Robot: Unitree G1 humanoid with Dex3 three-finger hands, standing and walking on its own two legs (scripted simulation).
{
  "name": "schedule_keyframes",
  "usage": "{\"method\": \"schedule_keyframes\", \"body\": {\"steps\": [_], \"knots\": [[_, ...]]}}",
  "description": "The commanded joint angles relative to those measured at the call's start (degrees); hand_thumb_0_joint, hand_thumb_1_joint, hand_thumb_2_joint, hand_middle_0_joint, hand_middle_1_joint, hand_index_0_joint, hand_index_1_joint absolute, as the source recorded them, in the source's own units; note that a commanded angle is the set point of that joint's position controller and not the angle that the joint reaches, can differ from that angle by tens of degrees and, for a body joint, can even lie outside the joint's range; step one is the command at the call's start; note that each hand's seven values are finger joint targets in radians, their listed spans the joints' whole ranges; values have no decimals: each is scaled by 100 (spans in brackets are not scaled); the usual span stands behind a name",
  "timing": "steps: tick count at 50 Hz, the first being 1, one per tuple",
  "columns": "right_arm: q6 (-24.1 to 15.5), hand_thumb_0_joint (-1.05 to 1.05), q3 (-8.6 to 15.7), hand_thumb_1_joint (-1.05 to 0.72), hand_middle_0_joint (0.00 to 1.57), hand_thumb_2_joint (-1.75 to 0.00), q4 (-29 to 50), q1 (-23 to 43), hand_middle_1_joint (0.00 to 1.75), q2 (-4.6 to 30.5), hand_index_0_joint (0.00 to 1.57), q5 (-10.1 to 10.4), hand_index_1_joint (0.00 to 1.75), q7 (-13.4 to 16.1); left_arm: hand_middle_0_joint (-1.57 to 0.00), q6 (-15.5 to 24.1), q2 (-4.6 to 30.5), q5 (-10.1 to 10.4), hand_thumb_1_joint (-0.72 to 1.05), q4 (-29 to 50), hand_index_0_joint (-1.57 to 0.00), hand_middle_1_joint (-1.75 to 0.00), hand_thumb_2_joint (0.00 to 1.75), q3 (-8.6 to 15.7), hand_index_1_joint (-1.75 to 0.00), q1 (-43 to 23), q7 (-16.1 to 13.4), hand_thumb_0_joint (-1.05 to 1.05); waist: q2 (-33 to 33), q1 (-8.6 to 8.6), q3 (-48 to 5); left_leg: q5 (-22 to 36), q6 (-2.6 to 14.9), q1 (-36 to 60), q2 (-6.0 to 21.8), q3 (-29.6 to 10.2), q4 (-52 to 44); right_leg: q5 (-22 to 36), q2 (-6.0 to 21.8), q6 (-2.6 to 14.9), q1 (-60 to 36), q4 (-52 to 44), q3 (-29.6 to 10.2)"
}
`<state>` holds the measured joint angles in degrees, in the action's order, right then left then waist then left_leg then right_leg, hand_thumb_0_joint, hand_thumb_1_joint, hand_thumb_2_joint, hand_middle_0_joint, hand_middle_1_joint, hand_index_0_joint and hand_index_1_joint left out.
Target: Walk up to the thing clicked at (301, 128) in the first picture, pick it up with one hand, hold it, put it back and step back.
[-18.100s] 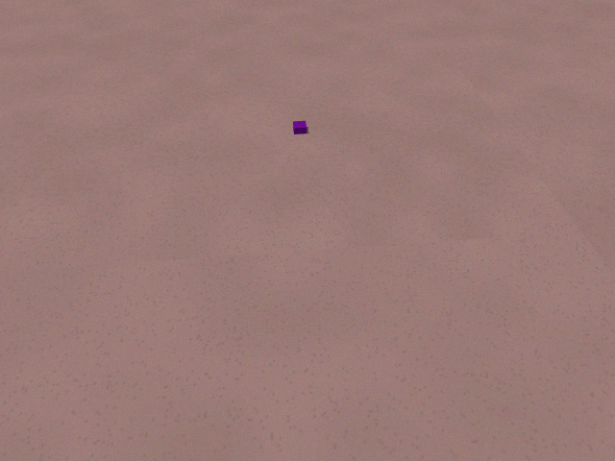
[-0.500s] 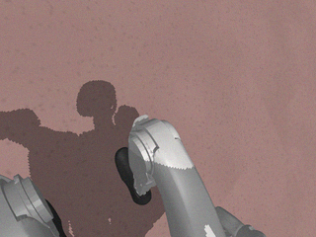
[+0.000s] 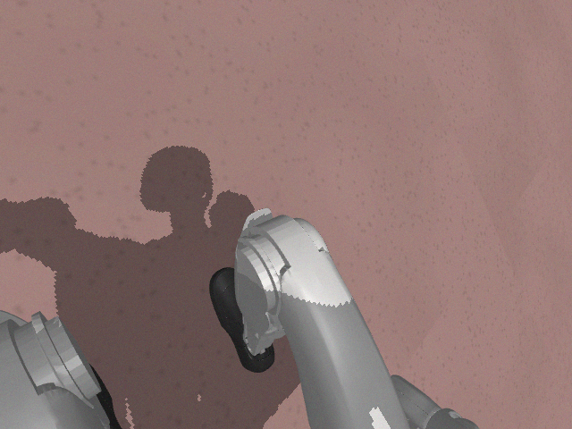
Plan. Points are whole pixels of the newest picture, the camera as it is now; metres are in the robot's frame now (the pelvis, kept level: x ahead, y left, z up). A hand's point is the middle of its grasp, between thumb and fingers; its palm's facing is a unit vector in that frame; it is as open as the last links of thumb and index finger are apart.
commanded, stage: settle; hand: left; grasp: from above
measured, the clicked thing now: out of the picture +0.46 +0.34 -0.29
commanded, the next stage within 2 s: lift in 0.66 s
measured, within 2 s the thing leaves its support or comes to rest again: leaves its support in 0.08 s
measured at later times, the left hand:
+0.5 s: hand out of the picture +0.46 +0.35 -0.18, palm faces -0.41 -0.17 -0.90, open 9.6 cm
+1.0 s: hand out of the picture +0.44 +0.35 -0.11, palm faces -0.42 -0.17 -0.89, open 9.6 cm
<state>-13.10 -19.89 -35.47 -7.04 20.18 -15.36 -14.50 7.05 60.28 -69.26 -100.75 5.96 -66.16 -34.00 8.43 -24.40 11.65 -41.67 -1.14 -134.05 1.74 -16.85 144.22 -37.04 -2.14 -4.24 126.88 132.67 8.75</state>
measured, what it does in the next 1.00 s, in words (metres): stands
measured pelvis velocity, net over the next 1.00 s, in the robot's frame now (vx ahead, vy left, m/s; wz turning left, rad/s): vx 0.00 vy -0.01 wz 0.13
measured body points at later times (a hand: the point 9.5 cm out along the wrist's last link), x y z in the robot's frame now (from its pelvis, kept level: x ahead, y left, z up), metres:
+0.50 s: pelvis +0.00 -0.01 +0.00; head +0.25 +0.10 +0.36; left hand +0.47 +0.35 -0.13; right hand +0.07 -0.27 -0.08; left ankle +0.06 +0.13 -0.28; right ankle +0.12 -0.13 -0.28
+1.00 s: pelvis +0.00 -0.01 +0.03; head +0.23 +0.08 +0.40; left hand +0.46 +0.35 -0.06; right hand +0.08 -0.28 -0.08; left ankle +0.06 +0.13 -0.28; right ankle +0.12 -0.13 -0.28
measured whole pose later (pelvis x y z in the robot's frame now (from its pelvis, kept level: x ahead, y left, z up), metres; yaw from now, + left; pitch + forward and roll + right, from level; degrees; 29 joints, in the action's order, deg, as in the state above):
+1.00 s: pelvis +0.00 -0.01 +0.03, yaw +7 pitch +35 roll -9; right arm -0.2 -4.8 -38.2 -11.3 17.2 -6.4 -9.3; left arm 2.9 42.6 -65.1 -74.8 4.7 -57.2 -11.8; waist -1.8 -14.3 -3.0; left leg -38.5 -1.5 -132.5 1.0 -9.5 135.3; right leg -37.3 0.6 -2.6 128.1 129.9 3.3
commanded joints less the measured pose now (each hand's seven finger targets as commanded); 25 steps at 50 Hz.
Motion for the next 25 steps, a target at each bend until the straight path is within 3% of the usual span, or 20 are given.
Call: {"method": "schedule_keyframes", "body": {"steps": [1, 2, 4, 5, 7, 8, 11, 12, 14, 16, 18, 19, 20, 23, 25], "knots": [[82, 0, 706, -91, 20, -90, -236, -1220, 30, 1946, 20, 80, 30, 70, -115, -81, 1281, 73, 73, 1001, -115, -38, 47, 161, -38, -1440, -177, 0, -3613, -148, -4096, 1649, 63, 3045, 157, 784, -1499, 1734, -254, 521, -2263, -941, 691], [76, 0, 727, -91, 20, -90, -244, -1290, 30, 1943, 20, 54, 30, 46, -115, -100, 1274, 44, 75, 1133, -116, -37, 45, 212, -37, -1461, -162, 0, -3725, -173, -4149, 1772, 54, 3148, 148, 787, -1515, 1801, -244, 530, -2265, -919, 691], [106, 0, 794, -91, 20, -90, -197, -1226, 30, 1910, 20, 80, 30, 44, -117, -156, 1029, 47, 76, 1148, -117, -36, 47, 81, -37, -1316, -99, 0, -3623, -153, -4237, 1762, 69, 3104, 149, 827, -1498, 1826, -275, 530, -2293, -955, 665], [123, 0, 848, -90, 20, -90, -249, -1275, 30, 1907, 20, 109, 30, 52, -116, -163, 1155, 75, 77, 1272, -117, -38, 45, 207, -37, -1364, -88, 0, -3653, -94, -4310, 1681, 76, 3065, 140, 842, -1528, 1758, -264, 533, -2278, -989, 650], [107, 0, 957, -90, 20, -90, -290, -1240, 30, 1862, 20, 165, 30, 35, -117, -198, 932, 144, 78, 1518, -117, -38, 47, 166, -38, -1294, 6, 0, -3862, 34, -4385, 1672, 24, 3260, 129, 832, -1643, 1648, -226, 584, -1994, -901, 652], [111, 0, 1013, -91, 20, -90, -340, -1289, 30, 1863, 20, 192, 30, 17, -117, -226, 892, 111, 78, 1553, -117, -38, 47, 160, -38, -1323, 81, 0, -3895, 8, -4364, 1724, 11, 3305, 131, 817, -1615, 1665, -204, 588, -1853, -858, 653], [183, 0, 1233, -90, 20, -90, -381, -1456, 30, 1842, 20, 286, 30, -30, -121, -308, 827, 119, 82, 1989, -121, -36, 47, 352, -36, -1208, 281, 0, -3919, 158, -4636, 1746, 25, 3291, 82, 896, -1671, 1646, -164, 606, -1861, -874, 574], [217, 0, 1253, -90, 20, -90, -327, -1365, 30, 1770, 20, 342, 30, -35, -121, -335, 519, 190, 83, 2016, -121, -37, 48, 174, -38, -1197, 360, 0, -3848, 194, -4690, 1635, 50, 3199, 81, 931, -1686, 1574, -181, 617, -1818, -934, 544], [285, 0, 1311, -90, 20, -90, -334, -1404, 30, 1724, 20, 426, 30, -44, -121, -412, 219, 241, 85, 1806, -122, -40, 48, -6, -40, -1009, 553, 0, -3436, 161, -4420, 1441, 115, 2872, 46, 987, -1706, 1458, -191, 593, -1733, -1006, 484], [356, 0, 1457, -90, 20, -90, -476, -1561, 30, 1746, 20, 481, 30, -41, -121, -432, 403, 272, 87, 2119, -123, -43, 49, 217, -42, -1007, 690, 0, -3610, 348, -4706, 1588, 92, 3036, 26, 978, -1758, 1504, -144, 617, -1641, -928, 464], [436, 0, 1487, -90, 20, -90, -399, -1466, 30, 1614, 20, 561, 30, -54, -122, -443, -139, 330, 86, 2221, -122, -41, 50, -122, -41, -1046, 893, 0, -3412, 367, -4808, 1523, 111, 2993, 14, 1001, -1779, 1450, -145, 623, -1576, -953, 434], [471, 0, 1501, -90, 20, -90, -312, -1453, 30, 1596, 20, 582, 30, -51, -122, -399, -112, 340, 88, 2525, -123, -44, 50, -148, -43, -1304, 948, 0, -3355, 339, -4813, 1501, 133, 2872, -11, 1030, -1780, 1463, -134, 610, -1631, -992, 415], [518, 0, 1523, -90, 20, -90, -439, -1587, 30, 1600, 20, 595, 30, -27, -122, -417, -38, 338, 88, 2179, -123, -45, 51, -65, -44, -1098, 980, 0, -3194, 352, -4784, 1410, 153, 2755, -23, 1047, -1774, 1408, -130, 585, -1694, -1016, 388], [608, 0, 1558, -90, 20, -90, -367, -1503, 30, 1476, 20, 657, 30, 29, -122, -354, -139, 327, 85, 2282, -122, -46, 55, -160, -46, -1221, 1149, 0, -2999, 436, -4759, 1324, 178, 2607, -51, 1139, -1783, 1284, -132, 602, -1755, -1070, 288], [654, 0, 1589, -90, 20, -90, -342, -1546, 30, 1490, 20, 652, 30, 89, -121, -323, -22, 303, 83, 2367, -121, -43, 55, -83, -44, -1293, 1208, 0, -2762, 441, -4741, 1273, 212, 2516, -93, 1204, -1747, 1201, -102, 583, -1817, -1176, 245]]}}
